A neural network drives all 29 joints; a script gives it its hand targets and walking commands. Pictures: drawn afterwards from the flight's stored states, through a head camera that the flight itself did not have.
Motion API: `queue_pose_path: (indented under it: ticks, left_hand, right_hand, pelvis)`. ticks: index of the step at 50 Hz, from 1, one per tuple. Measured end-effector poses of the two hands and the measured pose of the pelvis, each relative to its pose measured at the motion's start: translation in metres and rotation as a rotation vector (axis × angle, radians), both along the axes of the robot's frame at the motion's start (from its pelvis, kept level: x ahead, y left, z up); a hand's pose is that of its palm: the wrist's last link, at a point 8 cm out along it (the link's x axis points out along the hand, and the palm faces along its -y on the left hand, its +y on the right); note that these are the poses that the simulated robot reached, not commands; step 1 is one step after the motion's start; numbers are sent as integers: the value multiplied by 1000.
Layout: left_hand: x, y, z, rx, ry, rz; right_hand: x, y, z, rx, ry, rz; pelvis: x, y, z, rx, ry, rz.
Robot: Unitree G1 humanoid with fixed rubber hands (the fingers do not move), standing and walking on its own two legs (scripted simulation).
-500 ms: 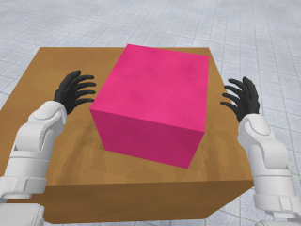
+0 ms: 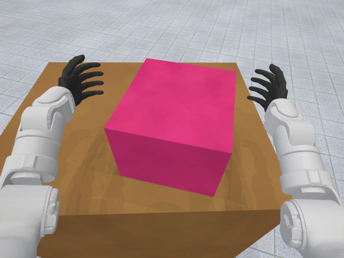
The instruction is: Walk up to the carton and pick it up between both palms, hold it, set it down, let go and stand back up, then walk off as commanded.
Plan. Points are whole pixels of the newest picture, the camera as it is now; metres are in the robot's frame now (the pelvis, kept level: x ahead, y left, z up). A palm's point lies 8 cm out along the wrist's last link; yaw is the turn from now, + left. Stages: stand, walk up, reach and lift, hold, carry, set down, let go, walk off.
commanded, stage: reach and lift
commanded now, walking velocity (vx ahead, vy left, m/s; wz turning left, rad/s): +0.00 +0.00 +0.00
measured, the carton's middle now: (178, 123) +0.48 +0.01 +0.03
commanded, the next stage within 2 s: none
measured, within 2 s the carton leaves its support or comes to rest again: neither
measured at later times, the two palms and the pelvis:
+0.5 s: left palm (79, 95) +0.45 +0.25 +0.15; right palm (280, 114) +0.42 -0.22 +0.14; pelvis +0.00 +0.00 +0.00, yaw +0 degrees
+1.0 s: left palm (90, 105) +0.47 +0.24 +0.11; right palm (267, 124) +0.43 -0.22 +0.09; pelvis +0.02 +0.00 +0.00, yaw +1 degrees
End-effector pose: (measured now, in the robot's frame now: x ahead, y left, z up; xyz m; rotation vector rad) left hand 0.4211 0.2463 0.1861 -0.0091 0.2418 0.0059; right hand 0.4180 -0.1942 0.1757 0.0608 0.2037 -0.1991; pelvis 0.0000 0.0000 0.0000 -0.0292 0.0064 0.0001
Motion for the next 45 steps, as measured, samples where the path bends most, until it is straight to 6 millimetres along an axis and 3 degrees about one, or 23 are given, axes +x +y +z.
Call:
queue_pose_path:
  ticks: [8,12,32,45]
  left_hand:
    - [15,-4,10,-9,-16,7]
    - [21,-8,7,-2,-7,4]
    - [24,7,-53,86,42,55]
    - [40,-1,-72,112,25,32]
  right_hand:
    - [9,-7,13,-1,-6,-31]
    - [9,-12,9,1,6,-43]
    - [-3,-34,-62,-24,63,-94]
    - [9,-25,-84,-44,51,-56]
  pelvis:
    - [3,0,0,-2,9,4]
    - [4,0,0,-3,11,5]
    - [8,-1,0,-3,33,9]
    - [18,-2,0,-3,118,9]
